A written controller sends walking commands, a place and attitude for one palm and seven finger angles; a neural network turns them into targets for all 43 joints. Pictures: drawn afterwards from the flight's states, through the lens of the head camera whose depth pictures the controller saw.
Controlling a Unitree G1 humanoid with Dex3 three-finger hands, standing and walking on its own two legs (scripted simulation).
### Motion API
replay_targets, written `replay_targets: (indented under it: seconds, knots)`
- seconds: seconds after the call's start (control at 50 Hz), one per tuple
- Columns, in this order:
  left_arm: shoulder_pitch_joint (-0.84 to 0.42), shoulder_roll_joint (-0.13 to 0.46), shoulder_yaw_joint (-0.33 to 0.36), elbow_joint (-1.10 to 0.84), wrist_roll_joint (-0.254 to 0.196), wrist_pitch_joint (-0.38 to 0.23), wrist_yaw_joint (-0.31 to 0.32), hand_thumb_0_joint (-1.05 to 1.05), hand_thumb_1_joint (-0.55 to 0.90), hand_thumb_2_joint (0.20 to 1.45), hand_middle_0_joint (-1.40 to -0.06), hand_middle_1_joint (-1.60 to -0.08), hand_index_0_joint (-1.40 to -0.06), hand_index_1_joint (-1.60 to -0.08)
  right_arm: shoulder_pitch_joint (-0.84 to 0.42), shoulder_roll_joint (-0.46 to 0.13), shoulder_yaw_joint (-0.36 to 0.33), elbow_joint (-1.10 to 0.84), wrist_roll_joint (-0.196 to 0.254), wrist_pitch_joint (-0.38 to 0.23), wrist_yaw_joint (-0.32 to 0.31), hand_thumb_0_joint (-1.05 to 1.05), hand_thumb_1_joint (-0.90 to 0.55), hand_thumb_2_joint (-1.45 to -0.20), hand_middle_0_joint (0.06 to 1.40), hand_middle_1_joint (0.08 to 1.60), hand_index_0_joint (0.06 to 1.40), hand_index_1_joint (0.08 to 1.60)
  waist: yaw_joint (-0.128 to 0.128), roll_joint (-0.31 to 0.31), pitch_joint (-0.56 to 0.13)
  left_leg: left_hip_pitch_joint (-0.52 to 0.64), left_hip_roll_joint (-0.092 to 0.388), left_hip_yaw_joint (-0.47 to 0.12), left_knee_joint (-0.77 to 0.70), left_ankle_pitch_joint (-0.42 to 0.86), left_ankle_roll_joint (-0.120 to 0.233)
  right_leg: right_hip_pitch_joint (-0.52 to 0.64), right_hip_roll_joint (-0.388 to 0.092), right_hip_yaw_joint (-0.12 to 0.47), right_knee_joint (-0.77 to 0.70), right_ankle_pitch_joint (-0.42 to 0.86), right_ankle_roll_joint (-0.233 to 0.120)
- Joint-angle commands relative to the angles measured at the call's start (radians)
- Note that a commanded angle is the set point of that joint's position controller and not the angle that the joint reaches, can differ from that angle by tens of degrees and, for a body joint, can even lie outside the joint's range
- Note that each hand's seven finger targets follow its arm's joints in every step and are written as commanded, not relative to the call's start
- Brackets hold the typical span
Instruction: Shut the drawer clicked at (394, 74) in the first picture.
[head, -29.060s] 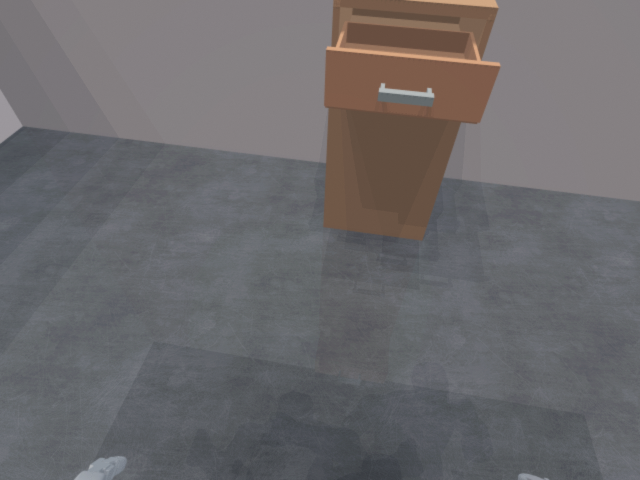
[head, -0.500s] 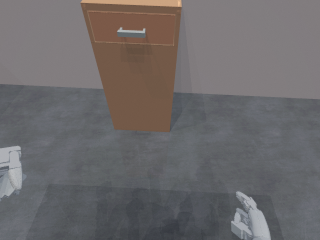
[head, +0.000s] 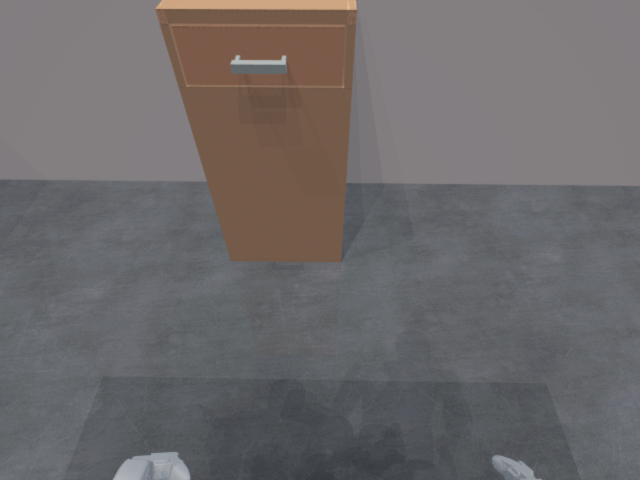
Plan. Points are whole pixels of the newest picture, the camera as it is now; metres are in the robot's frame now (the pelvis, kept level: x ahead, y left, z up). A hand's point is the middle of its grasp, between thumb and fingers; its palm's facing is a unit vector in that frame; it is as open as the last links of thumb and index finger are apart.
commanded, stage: let the arm hang, fingers relaxed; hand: left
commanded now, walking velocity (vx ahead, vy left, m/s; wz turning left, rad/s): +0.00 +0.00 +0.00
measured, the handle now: (260, 63) +0.96 +0.17 +0.05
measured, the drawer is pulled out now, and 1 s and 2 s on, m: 0.00 0.00 0.00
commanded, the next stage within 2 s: look to check the result in 0.86 s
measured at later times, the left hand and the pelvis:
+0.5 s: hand out of the picture -0.03 +0.17 -0.16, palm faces +0.02 -0.97 -0.24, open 6.8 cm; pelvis +0.00 -0.01 +0.01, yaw +0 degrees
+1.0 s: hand out of the picture +0.00 +0.13 -0.16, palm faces +0.04 -0.98 -0.18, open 7.4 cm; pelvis +0.02 -0.02 +0.01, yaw +0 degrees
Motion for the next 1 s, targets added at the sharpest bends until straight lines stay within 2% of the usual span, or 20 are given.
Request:
replay_targets:
  seconds: [0.0,0.02,0.08,0.1,0.14,0.2,0.22,0.34,0.54,0.7,0.72,0.78,0.84,0.98]
  knots:
    - [-0.005,0.129,0.015,0.068,-0.014,-0.051,0.009,0.0,0.9,0.9,-0.88,-1.037,-0.88,-1.037,0.008,-0.079,-0.012,-0.014,-0.005,-0.005,-0.013,0.0,-0.9,-0.9,0.2,0.3,0.2,0.3,0.025,0.081,-0.069,0.057,0.109,-0.158,-0.196,0.075,-0.003,0.06,-0.062,0.094,-0.156,0.036,-0.043]
    - [0.008,0.139,0.013,0.111,-0.013,-0.053,0.01,0.0,0.9,0.9,-0.84,-0.993,-0.84,-0.993,0.015,-0.077,-0.01,0.001,-0.002,-0.001,-0.013,0.0,-0.9,-0.9,0.2,0.3,0.2,0.3,0.031,0.105,-0.069,0.051,0.109,-0.161,-0.203,0.053,-0.003,0.081,-0.058,0.09,-0.172,0.033,-0.042]
    - [0.032,0.11,0.01,0.227,-0.02,-0.057,0.012,0.0,0.9,0.9,-0.72,-0.863,-0.72,-0.863,0.046,-0.045,-0.011,0.058,-0.003,0.01,-0.022,0.0,-0.9,-0.9,0.2,0.3,0.2,0.3,0.031,0.187,-0.061,0.049,0.104,-0.154,-0.234,-0.055,-0.011,0.097,-0.058,0.09,-0.217,0.012,-0.055]
    - [0.03,0.11,0.009,0.256,-0.02,-0.058,0.011,0.0,0.9,0.9,-0.68,-0.82,-0.68,-0.82,0.059,-0.041,-0.011,0.072,-0.002,0.012,-0.024,0.0,-0.9,-0.9,0.2,0.3,0.2,0.3,0.028,0.187,-0.052,0.045,0.103,-0.157,-0.243,-0.078,-0.012,0.099,-0.057,0.089,-0.229,0.008,-0.058]
    - [0.029,0.104,0.006,0.306,-0.02,-0.062,0.011,0.0,0.9,0.9,-0.6,-0.733,-0.6,-0.733,0.089,-0.038,-0.016,0.101,0.001,0.015,-0.028,0.0,-0.9,-0.9,0.2,0.3,0.2,0.3,0.024,0.121,-0.04,0.065,0.11,-0.158,-0.242,-0.077,-0.011,0.086,-0.06,0.086,-0.256,0.005,-0.06]
    - [0.032,0.088,-0.001,0.365,-0.022,-0.063,0.012,0.0,0.9,0.9,-0.48,-0.603,-0.48,-0.603,0.134,-0.032,-0.019,0.143,0.002,0.018,-0.033,0.0,-0.9,-0.9,0.2,0.3,0.2,0.3,0.018,0.074,-0.013,0.081,0.116,-0.161,-0.259,-0.096,-0.01,0.06,-0.058,0.082,-0.274,-0.016,-0.06]
    - [0.038,0.089,-0.002,0.381,-0.021,-0.063,0.014,0.0,0.9,0.9,-0.44,-0.56,-0.44,-0.56,0.146,-0.031,-0.021,0.153,0.004,0.019,-0.034,0.0,-0.9,-0.9,0.2,0.3,0.2,0.3,0.018,0.035,-0.001,0.085,0.116,-0.16,-0.255,-0.088,-0.009,0.051,-0.055,0.081,-0.278,-0.02,-0.06]
    - [0.067,0.049,-0.007,0.453,-0.022,-0.063,0.021,0.0,0.9,0.9,-0.2,-0.3,-0.2,-0.3,0.207,0.014,-0.017,0.219,0.003,0.02,-0.038,0.0,-0.9,-0.9,0.2,0.3,0.2,0.3,0.015,-0.047,0.039,0.103,0.113,-0.139,-0.255,-0.068,-0.005,0.01,-0.059,0.082,-0.289,-0.054,-0.056]
    - [0.088,0.002,-0.003,0.498,-0.024,-0.069,0.032,0.0,0.9,0.9,-0.2,-0.3,-0.2,-0.3,0.232,0.077,-0.01,0.283,0.004,0.009,-0.044,0.0,-0.9,-0.9,0.2,0.3,0.2,0.3,0.021,-0.033,0.06,0.111,0.107,-0.113,-0.246,0.029,-0.009,0.026,-0.063,0.08,-0.272,0.022,-0.053]
    - [0.08,-0.02,0.003,0.509,-0.025,-0.071,0.033,0.0,0.9,0.9,-0.2,-0.3,-0.2,-0.3,0.24,0.098,-0.011,0.302,0.003,0.005,-0.052,0.0,-0.9,-0.9,0.2,0.3,0.2,0.3,0.021,0.037,0.068,0.099,0.107,-0.114,-0.256,0.028,-0.014,0.052,-0.056,0.08,-0.269,0.048,-0.055]
    - [0.088,-0.019,0.003,0.508,-0.024,-0.072,0.035,0.0,0.9,0.9,-0.2,-0.3,-0.2,-0.3,0.239,0.096,-0.014,0.298,0.005,0.005,-0.052,0.0,-0.9,-0.9,0.2,0.3,0.2,0.3,0.024,0.018,0.065,0.105,0.108,-0.113,-0.247,0.046,-0.014,0.054,-0.056,0.079,-0.267,0.059,-0.054]
    - [0.081,-0.022,0.004,0.511,-0.025,-0.072,0.034,0.0,0.9,0.9,-0.2,-0.3,-0.2,-0.3,0.244,0.1,-0.013,0.303,0.004,0.005,-0.054,0.0,-0.9,-0.9,0.2,0.3,0.2,0.3,0.02,0.018,0.062,0.108,0.107,-0.108,-0.247,0.042,-0.016,0.06,-0.06,0.077,-0.274,0.053,-0.056]
    - [0.085,-0.029,0.004,0.514,-0.025,-0.076,0.035,0.0,0.9,0.9,-0.2,-0.3,-0.2,-0.3,0.244,0.1,-0.015,0.304,0.004,0.003,-0.055,0.0,-0.9,-0.9,0.2,0.3,0.2,0.3,0.019,0.002,0.04,0.138,0.109,-0.105,-0.23,0.093,-0.015,0.067,-0.063,0.077,-0.275,0.092,-0.057]
    - [0.086,-0.029,0.003,0.521,-0.026,-0.078,0.037,0.0,0.9,0.9,-0.2,-0.3,-0.2,-0.3,0.238,0.098,-0.014,0.311,0.005,0.005,-0.056,0.0,-0.9,-0.9,0.2,0.3,0.2,0.3,0.017,-0.016,0.051,0.151,0.109,-0.097,-0.227,0.106,-0.019,0.068,-0.063,0.082,-0.286,0.1,-0.055]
